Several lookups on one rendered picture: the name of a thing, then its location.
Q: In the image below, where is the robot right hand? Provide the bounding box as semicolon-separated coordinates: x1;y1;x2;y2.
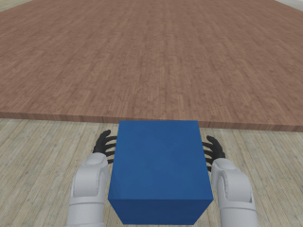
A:
202;135;225;172

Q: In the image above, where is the robot left hand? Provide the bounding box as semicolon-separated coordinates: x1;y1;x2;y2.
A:
92;130;117;165

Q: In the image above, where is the carton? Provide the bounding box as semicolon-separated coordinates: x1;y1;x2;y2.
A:
108;120;214;225

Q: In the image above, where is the left robot forearm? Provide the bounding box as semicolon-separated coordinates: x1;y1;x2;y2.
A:
63;152;109;227

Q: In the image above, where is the right robot forearm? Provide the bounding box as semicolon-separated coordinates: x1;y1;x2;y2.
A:
211;158;258;227

